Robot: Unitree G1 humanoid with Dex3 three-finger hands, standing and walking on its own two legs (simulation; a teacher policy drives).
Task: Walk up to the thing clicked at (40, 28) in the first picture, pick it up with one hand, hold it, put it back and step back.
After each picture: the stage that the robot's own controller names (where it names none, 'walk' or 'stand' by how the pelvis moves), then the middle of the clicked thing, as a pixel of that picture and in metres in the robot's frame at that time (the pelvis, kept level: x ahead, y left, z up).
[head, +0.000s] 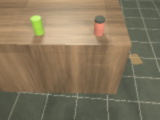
stand; (37, 25) +0.89 +0.35 -0.12
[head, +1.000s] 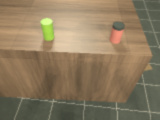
walk; (47, 29) +0.78 +0.24 -0.10
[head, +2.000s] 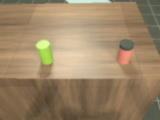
stand; (45, 52) +0.59 +0.27 -0.08
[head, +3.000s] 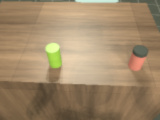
walk; (54, 55) +0.56 +0.21 -0.08
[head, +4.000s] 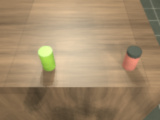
stand; (47, 58) +0.54 +0.21 -0.11
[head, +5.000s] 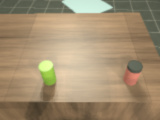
stand; (48, 73) +0.50 +0.21 -0.12
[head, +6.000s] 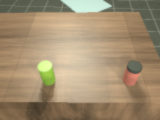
stand; (47, 73) +0.49 +0.22 -0.12
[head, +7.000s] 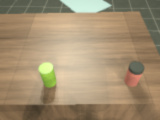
stand; (48, 75) +0.48 +0.22 -0.12
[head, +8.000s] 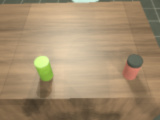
rise first; (44, 68) +0.48 +0.22 -0.12
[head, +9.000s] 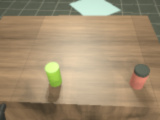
rise first; (53, 74) +0.49 +0.21 -0.12
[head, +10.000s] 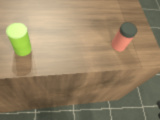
go down; (20, 40) +0.52 +0.20 -0.04
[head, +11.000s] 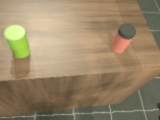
go down; (18, 42) +0.52 +0.20 -0.03
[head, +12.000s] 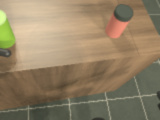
close in; (0, 30) +0.53 +0.21 +0.01
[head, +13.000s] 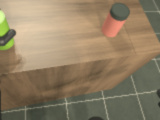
close; out of the picture +0.52 +0.20 +0.01
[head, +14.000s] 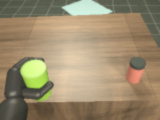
lift; (37, 81) +0.31 +0.16 +0.12
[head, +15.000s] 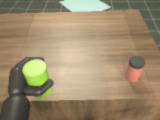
hold; (38, 79) +0.33 +0.17 +0.09
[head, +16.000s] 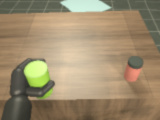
hold; (39, 80) +0.33 +0.17 +0.08
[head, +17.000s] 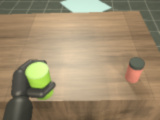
hold; (40, 81) +0.33 +0.17 +0.07
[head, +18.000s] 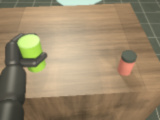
crouch; (33, 54) +0.42 +0.18 +0.10
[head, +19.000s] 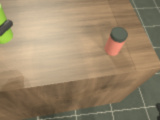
lower; out of the picture +0.53 +0.22 +0.08
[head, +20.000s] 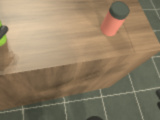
lower; out of the picture +0.53 +0.21 +0.01
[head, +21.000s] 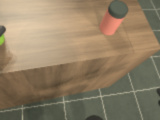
lower; out of the picture +0.53 +0.22 +0.01
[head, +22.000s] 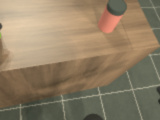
lower; out of the picture +0.54 +0.22 +0.01
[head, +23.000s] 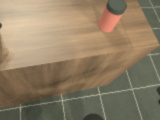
lower; out of the picture +0.54 +0.22 +0.02
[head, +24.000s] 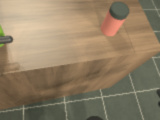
open; out of the picture +0.52 +0.22 +0.01
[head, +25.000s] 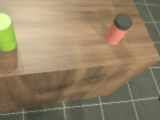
sink last; (3, 33) +0.52 +0.21 -0.01
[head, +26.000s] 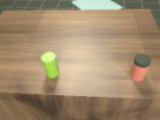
sink last; (50, 65) +0.52 +0.22 -0.06
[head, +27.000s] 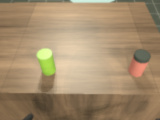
stand; (46, 62) +0.51 +0.21 -0.06
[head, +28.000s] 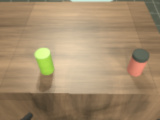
stand; (45, 61) +0.51 +0.21 -0.05
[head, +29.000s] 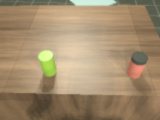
stand; (47, 63) +0.51 +0.21 -0.08
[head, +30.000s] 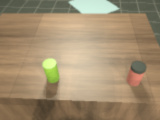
stand; (51, 71) +0.51 +0.22 -0.12
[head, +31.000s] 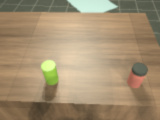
stand; (50, 72) +0.49 +0.21 -0.12
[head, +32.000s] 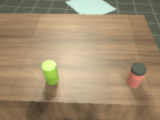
stand; (50, 72) +0.50 +0.20 -0.12
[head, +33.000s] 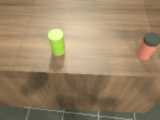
walk; (57, 42) +0.57 +0.15 -0.09
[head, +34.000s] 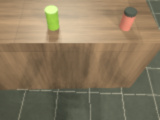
walk; (52, 18) +0.75 +0.21 -0.10
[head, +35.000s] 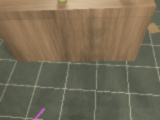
walk; out of the picture +1.07 +0.24 -0.10
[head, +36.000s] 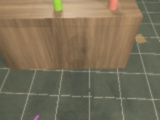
stand; (57, 1) +1.11 +0.26 -0.10
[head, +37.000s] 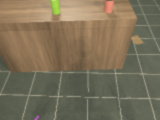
stand; (55, 5) +1.14 +0.26 -0.12
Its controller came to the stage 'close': yes
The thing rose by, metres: 0.20
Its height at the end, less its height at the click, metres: +0.00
